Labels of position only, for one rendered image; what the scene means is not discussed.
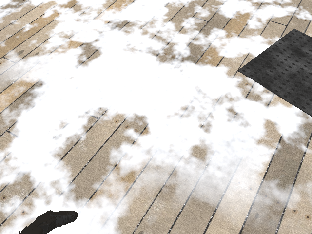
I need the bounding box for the left robot hand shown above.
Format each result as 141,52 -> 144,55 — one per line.
19,211 -> 78,234

